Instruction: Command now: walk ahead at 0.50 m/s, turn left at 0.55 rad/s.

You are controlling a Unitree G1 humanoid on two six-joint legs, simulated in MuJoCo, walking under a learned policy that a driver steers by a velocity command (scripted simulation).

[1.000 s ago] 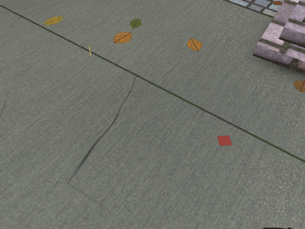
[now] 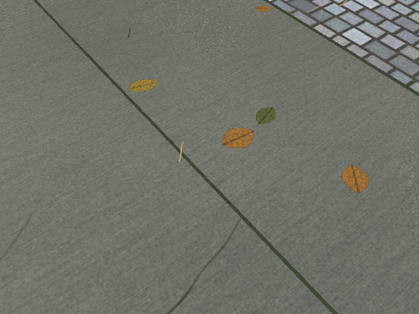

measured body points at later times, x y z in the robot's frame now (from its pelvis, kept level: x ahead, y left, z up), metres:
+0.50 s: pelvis +0.29 +0.04 +0.01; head +0.31 +0.06 +0.46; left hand +0.46 +0.33 -0.07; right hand +0.39 -0.24 -0.10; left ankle +0.16 +0.10 -0.73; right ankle +0.50 -0.06 -0.70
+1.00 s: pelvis +0.46 +0.08 +0.01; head +0.49 +0.10 +0.45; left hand +0.46 +0.38 -0.12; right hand +0.72 -0.12 -0.07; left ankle +0.48 +0.20 -0.73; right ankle +0.49 -0.04 -0.72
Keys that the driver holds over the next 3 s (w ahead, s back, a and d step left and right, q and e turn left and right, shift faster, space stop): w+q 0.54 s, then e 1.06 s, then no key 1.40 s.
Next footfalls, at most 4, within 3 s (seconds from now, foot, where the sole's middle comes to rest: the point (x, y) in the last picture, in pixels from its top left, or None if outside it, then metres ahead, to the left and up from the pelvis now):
0.06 left None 0.20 0.11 -0.77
0.56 right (233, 296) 0.53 -0.03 -0.77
0.96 left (158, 293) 0.52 0.21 -0.77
1.36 right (244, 294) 0.54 -0.06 -0.77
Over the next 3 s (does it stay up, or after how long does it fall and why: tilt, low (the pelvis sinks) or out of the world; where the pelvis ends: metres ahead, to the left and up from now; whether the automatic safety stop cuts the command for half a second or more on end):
stays up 0.52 0.08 0.01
